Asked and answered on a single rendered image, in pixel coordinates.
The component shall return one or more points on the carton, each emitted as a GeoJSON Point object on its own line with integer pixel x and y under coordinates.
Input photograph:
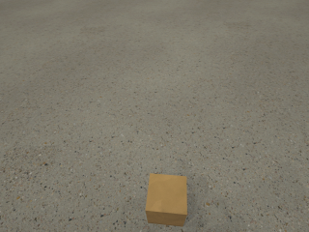
{"type": "Point", "coordinates": [166, 199]}

